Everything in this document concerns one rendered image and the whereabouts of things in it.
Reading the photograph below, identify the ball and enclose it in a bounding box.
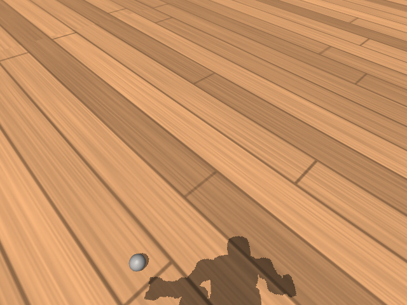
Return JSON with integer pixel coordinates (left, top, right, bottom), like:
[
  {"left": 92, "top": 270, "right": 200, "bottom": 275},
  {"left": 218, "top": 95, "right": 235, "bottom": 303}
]
[{"left": 129, "top": 254, "right": 146, "bottom": 271}]

